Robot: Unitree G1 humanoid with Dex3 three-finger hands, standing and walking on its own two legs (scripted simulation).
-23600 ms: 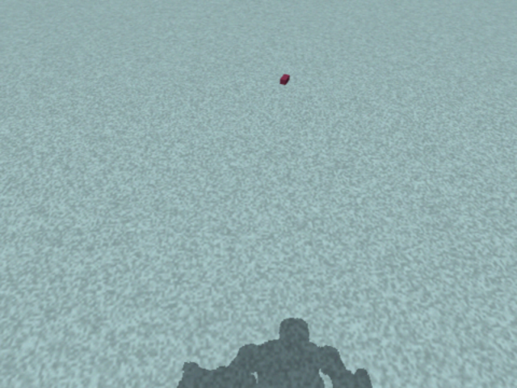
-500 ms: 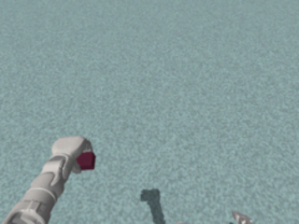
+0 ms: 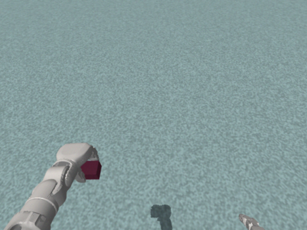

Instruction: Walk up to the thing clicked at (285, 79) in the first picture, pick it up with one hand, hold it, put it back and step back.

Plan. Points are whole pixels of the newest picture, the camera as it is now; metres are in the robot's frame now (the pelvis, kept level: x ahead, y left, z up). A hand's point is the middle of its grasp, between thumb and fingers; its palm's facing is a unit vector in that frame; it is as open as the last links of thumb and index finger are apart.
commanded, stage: hold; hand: left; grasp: from above
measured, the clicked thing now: (85, 170) +0.32 +0.22 -0.08
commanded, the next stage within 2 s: crouch in 1.28 s
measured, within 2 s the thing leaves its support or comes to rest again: neither
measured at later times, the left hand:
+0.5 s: hand (79, 178) +0.27 +0.21 -0.03, palm faces -0.44 -0.04 -0.90, open 7.2 cm
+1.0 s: hand (78, 179) +0.26 +0.21 -0.02, palm faces -0.45 -0.05 -0.89, open 7.2 cm
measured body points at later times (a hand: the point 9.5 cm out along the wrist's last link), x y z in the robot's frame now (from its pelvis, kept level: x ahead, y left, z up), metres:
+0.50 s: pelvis -0.02 -0.01 +0.01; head -0.02 -0.03 +0.46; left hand +0.28 +0.21 +0.02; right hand +0.12 -0.26 -0.11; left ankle +0.00 +0.12 -0.72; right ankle +0.01 -0.14 -0.72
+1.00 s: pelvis -0.02 -0.01 +0.01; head -0.01 -0.04 +0.46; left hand +0.28 +0.21 +0.03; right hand +0.14 -0.26 -0.10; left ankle +0.00 +0.12 -0.72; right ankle +0.01 -0.14 -0.72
